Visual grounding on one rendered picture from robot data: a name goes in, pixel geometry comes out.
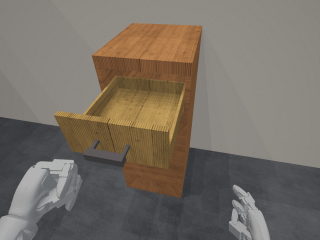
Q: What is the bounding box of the left robot hand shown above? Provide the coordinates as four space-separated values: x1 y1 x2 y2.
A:
8 159 83 224

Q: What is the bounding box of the cabinet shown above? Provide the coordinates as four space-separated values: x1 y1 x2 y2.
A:
92 23 202 198

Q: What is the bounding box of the handle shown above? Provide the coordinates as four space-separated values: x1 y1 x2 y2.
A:
83 139 130 168

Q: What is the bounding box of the left robot forearm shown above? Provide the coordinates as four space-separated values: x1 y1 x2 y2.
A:
0 215 38 240

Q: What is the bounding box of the right robot hand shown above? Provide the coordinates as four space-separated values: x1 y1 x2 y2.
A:
229 185 271 240

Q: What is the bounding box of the drawer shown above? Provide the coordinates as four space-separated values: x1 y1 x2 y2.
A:
54 75 186 169

